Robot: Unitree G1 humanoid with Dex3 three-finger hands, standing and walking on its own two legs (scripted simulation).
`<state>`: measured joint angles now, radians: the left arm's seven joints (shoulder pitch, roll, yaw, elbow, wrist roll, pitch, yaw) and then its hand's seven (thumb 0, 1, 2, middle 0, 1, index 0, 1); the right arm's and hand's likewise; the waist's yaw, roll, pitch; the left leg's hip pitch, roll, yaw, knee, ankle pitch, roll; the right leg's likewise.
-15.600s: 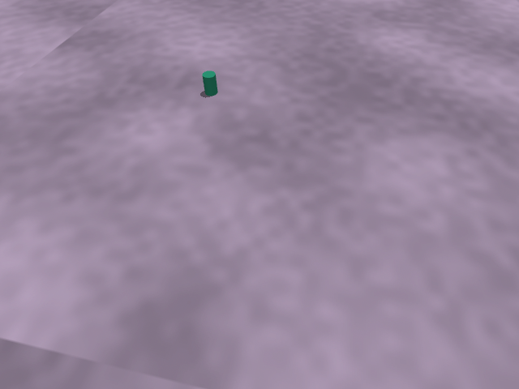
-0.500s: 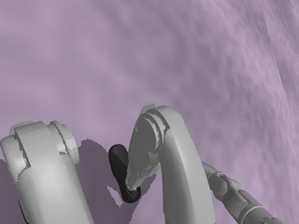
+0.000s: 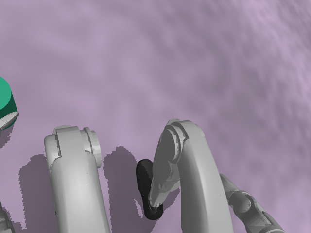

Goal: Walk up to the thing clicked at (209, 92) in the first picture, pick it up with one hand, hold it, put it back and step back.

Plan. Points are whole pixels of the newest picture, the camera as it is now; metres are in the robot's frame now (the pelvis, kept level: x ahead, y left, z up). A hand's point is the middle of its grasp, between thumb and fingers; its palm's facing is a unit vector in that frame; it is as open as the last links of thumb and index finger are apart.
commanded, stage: settle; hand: left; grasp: from the side
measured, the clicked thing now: out of the picture +0.38 +0.33 -0.15
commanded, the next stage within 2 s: lift in 1.40 s
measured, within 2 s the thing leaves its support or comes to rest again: neither
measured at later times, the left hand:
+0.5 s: hand out of the picture +0.36 +0.32 -0.04, palm faces +0.42 -0.91 -0.05, open 11.7 cm
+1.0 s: hand out of the picture +0.37 +0.31 +0.01, palm faces +0.41 -0.91 -0.05, open 11.7 cm
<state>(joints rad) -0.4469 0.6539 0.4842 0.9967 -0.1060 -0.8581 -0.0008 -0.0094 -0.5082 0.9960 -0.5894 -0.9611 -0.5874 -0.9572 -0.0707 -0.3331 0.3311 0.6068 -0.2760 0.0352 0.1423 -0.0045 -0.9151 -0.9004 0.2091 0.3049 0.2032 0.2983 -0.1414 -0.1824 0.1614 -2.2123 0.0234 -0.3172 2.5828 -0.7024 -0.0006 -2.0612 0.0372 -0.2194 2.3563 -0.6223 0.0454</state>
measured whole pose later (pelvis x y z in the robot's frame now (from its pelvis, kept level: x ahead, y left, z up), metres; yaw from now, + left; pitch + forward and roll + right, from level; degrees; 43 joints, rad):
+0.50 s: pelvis +0.02 -0.01 +0.03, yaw +6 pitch +29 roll -9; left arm -0.39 0.45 0.45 0.77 -0.18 -0.69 -0.14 -0.01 -0.52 1.02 -0.61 -0.94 -0.61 -0.93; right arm -0.01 -0.29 0.13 0.65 -0.14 0.03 0.09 0.00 -0.91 -0.90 0.21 0.30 0.20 0.30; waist -0.09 -0.06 -0.03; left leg -2.22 0.03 -0.18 2.42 -0.72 -0.02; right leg -2.13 -0.01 -0.11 2.32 -0.69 0.02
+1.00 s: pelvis +0.02 -0.02 +0.06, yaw +8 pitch +32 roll -5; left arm -0.41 0.37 0.47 0.74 -0.16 -0.60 -0.19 -0.01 -0.56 1.05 -0.62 -0.94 -0.61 -0.94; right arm 0.05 -0.28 0.02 0.70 -0.09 0.01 0.05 0.00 -0.92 -0.90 0.21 0.30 0.20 0.30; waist -0.08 -0.03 -0.09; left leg -2.17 0.03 -0.12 2.31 -0.70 -0.03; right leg -2.12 -0.01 -0.07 2.25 -0.69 0.00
